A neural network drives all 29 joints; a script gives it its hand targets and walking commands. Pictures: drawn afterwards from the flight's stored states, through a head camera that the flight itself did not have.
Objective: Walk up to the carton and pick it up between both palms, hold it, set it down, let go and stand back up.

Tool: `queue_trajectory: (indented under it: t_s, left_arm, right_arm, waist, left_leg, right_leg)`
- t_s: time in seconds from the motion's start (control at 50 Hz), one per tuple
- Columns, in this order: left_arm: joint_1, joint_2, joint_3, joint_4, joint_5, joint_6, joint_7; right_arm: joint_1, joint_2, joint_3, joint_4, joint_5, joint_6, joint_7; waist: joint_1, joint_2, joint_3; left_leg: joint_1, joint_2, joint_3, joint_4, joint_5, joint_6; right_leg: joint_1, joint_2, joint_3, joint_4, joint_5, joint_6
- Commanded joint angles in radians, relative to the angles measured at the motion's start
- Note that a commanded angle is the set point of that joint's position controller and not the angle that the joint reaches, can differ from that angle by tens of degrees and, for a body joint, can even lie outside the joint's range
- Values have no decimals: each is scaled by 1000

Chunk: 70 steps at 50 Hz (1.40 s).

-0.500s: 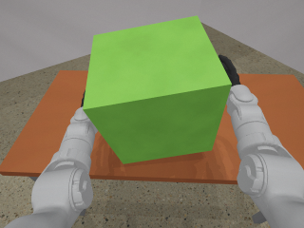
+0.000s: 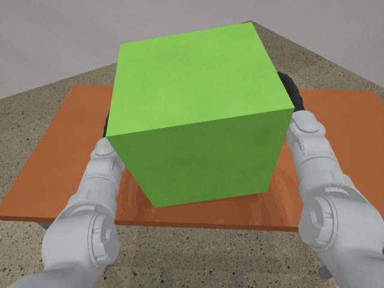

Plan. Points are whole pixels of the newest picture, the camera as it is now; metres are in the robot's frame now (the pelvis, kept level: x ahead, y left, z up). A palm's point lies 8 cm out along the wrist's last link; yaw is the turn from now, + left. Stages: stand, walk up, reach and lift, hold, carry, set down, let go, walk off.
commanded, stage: set down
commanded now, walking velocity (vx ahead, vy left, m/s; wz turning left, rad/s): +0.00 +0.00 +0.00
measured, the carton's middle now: (198, 123) +0.47 +0.03 +0.09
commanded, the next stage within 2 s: none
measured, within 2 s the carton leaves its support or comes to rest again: rests again in 0.68 s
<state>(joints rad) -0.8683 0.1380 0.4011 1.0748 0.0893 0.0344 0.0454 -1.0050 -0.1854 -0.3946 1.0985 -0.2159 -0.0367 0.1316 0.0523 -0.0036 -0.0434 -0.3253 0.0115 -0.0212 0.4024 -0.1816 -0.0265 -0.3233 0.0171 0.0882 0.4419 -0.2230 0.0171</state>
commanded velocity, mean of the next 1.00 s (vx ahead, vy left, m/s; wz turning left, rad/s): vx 0.00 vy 0.00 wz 0.00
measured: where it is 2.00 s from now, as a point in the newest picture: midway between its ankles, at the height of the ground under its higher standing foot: outside the picture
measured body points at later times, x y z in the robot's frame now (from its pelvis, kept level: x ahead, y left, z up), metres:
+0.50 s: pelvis +0.01 +0.00 +0.00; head +0.05 +0.00 +0.45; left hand +0.43 +0.22 +0.08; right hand +0.48 -0.16 +0.13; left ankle +0.01 +0.14 -0.74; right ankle +0.00 -0.12 -0.74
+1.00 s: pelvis +0.03 -0.01 +0.00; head +0.10 -0.02 +0.44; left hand +0.46 +0.22 +0.06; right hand +0.51 -0.16 +0.09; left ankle +0.01 +0.14 -0.74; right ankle +0.00 -0.12 -0.74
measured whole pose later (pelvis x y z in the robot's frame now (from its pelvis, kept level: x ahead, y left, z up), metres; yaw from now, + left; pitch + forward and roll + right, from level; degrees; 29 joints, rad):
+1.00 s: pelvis +0.03 -0.01 +0.00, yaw +0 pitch +18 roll +1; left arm -0.91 0.19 0.28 1.25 -0.09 -0.12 0.11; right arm -1.00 -0.28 0.08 1.22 0.37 -0.14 0.05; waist 0.07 0.00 -0.17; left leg -0.53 0.02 -0.01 0.40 -0.17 -0.04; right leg -0.52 0.02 0.09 0.44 -0.23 0.00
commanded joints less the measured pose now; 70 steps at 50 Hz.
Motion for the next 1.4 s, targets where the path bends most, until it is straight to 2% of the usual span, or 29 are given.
queue_trajectory:
  t_s: [0.0,0.1,0.18,0.28,0.42,0.44,0.46,0.56,0.68,0.72,0.76,0.78,0.84,0.92,0.96,0.98,1.0,1.02,1.04,1.06,1.1,1.16,1.18,1.22,1.26,1.32,1.34,1.36,1.38]
  left_arm:
    - [-626,-328,41,-110,153,-91,-128]
    - [-604,-367,6,-132,149,-100,-125]
    - [-557,-312,35,-84,149,-97,-117]
    - [-594,-59,110,-12,129,-118,-76]
    - [-587,160,-40,-38,-40,-156,51]
    - [-608,206,-80,-32,-70,-158,65]
    - [-578,211,-99,-8,-103,-172,77]
    - [-547,208,-201,111,-179,-179,66]
    - [-555,247,-283,125,-267,-217,62]
    - [-543,317,-248,81,-299,-222,70]
    - [-530,293,-286,60,-330,-223,68]
    - [-515,307,-271,76,-322,-215,68]
    - [-499,328,-270,133,-320,-198,44]
    - [-451,333,-275,9,-341,-193,40]
    - [-349,298,-331,-78,-371,-180,35]
    - [-365,317,-313,-49,-371,-178,33]
    - [-375,309,-327,-91,-354,-178,31]
    - [-349,313,-301,-91,-359,-173,32]
    - [-354,328,-304,-82,-360,-165,30]
    - [-330,325,-309,-91,-366,-154,26]
    - [-148,300,-270,-174,-334,-131,17]
    - [-217,292,-287,-231,-351,-123,6]
    - [-184,290,-280,-242,-347,-115,-2]
    - [-138,324,-216,-279,-321,-104,-13]
    - [-115,340,-178,-270,-298,-113,-25]
    - [-234,401,-125,-188,-297,-150,-30]
    - [-228,381,-136,-176,-287,-148,-37]
    - [-135,354,-161,-323,-274,-162,-25]
    - [-152,366,-150,-332,-300,-156,-24]
  right_arm:
    - [-389,531,100,29,-23,-29,132]
    - [-390,553,85,-14,-27,-40,133]
    - [-361,497,116,0,6,-38,123]
    - [-399,285,88,-1,45,-33,88]
    - [-422,-19,230,24,282,-43,-21]
    - [-429,-94,240,25,309,-41,-30]
    - [-465,-93,286,-7,333,-53,-37]
    - [-461,-165,375,77,406,-50,-61]
    - [-490,-256,468,72,499,-102,-80]
    - [-528,-315,481,28,520,-127,-91]
    - [-502,-338,506,65,555,-143,-84]
    - [-497,-330,507,95,558,-141,-79]
    - [-501,-348,566,115,593,-137,-89]
    - [-493,-389,586,106,609,-166,-88]
    - [-416,-396,584,54,603,-193,-103]
    - [-439,-396,576,56,597,-190,-102]
    - [-406,-411,556,64,583,-197,-102]
    - [-419,-394,573,50,585,-189,-101]
    - [-409,-393,598,46,610,-187,-99]
    - [-390,-397,588,29,601,-181,-109]
    - [-212,-380,634,-34,598,-204,-126]
    - [-285,-404,576,-29,560,-195,-127]
    - [-261,-404,596,-78,581,-192,-131]
    - [-177,-348,641,-182,589,-187,-156]
    - [-167,-339,644,-282,591,-200,-166]
    - [-308,-342,637,-319,612,-171,-169]
    - [-304,-347,622,-288,610,-152,-170]
    - [-206,-369,607,-304,617,-168,-154]
    - [-246,-365,622,-337,629,-158,-151]
  waist:
    - [146,-90,-555]
    - [121,-62,-597]
    - [144,-84,-544]
    - [150,-95,-575]
    - [158,-40,-654]
    - [136,-15,-694]
    - [169,-45,-704]
    - [140,-50,-654]
    - [164,6,-808]
    - [191,18,-882]
    - [179,51,-889]
    - [207,74,-894]
    - [195,6,-850]
    - [197,28,-883]
    - [146,49,-853]
    - [170,41,-877]
    - [146,80,-897]
    - [165,38,-908]
    - [189,69,-895]
    - [160,7,-891]
    - [150,-6,-832]
    - [104,-6,-794]
    - [104,-52,-803]
    - [101,-137,-810]
    - [104,-179,-820]
    - [146,-239,-795]
    - [122,-205,-792]
    - [114,-112,-863]
    - [134,-117,-824]
  left_leg:
    - [98,-5,161,-74,336,25]
    - [150,3,153,-50,401,7]
    - [107,-5,155,-56,367,16]
    - [73,-9,163,-60,355,17]
    - [62,6,172,15,474,-1]
    - [104,9,169,29,510,-19]
    - [70,14,167,52,509,-18]
    - [114,22,144,102,594,-44]
    - [174,26,134,162,721,-79]
    - [301,47,117,205,882,-90]
    - [396,59,85,229,978,-101]
    - [400,64,90,231,1004,-100]
    - [344,52,94,216,946,-74]
    - [417,64,93,240,1050,-70]
    - [470,69,63,262,1143,-68]
    - [441,70,69,251,1102,-58]
    - [444,65,80,256,1102,-66]
    - [480,72,76,254,1127,-52]
    - [470,67,84,245,1112,-45]
    - [412,56,95,237,1057,-44]
    - [339,31,60,207,1061,-9]
    - [441,49,39,197,1003,1]
    - [321,26,62,175,918,4]
    - [51,-5,82,71,756,49]
    - [-206,-23,110,-47,564,83]
    - [-343,-30,135,-119,396,104]
    - [-200,-23,124,-82,466,81]
    - [39,-2,99,-8,632,40]
    - [180,7,90,67,698,21]
  right_leg:
    - [137,0,-158,-67,236,34]
    - [95,7,-160,-66,258,29]
    - [124,0,-158,-77,257,26]
    - [147,10,-148,-64,293,30]
    - [74,39,-131,-52,357,7]
    - [41,53,-143,-49,353,-9]
    - [15,48,-138,-40,333,-5]
    - [-86,55,-151,-59,302,-25]
    - [-149,68,-156,-49,357,-37]
    - [-236,72,-168,-44,370,-23]
    - [-326,76,-171,-54,322,-38]
    - [-365,77,-166,-99,276,-63]
    - [-291,71,-157,-48,399,-17]
    - [-354,77,-160,-97,402,-50]
    - [-395,86,-172,-78,507,-47]
    - [-402,77,-159,-111,433,-62]
    - [-374,77,-160,-95,480,-65]
    - [-394,74,-162,-99,476,-54]
    - [-421,72,-152,-125,435,-65]
    - [-301,65,-152,-111,555,-62]
    - [-250,47,-152,21,830,-13]
    - [-415,41,-162,-60,630,-20]
    - [-266,37,-152,-41,751,-23]
    - [74,1,-98,80,1037,37]
    - [355,-26,-62,115,1159,63]
    - [469,-40,-51,105,1035,86]
    - [389,-31,-66,90,936,92]
    - [241,12,-104,71,857,75]
    - [85,36,-112,37,725,69]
